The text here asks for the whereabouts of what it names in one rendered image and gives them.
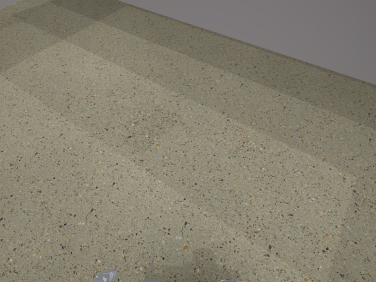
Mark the robot left hand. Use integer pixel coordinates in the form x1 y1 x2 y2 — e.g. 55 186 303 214
90 269 118 282

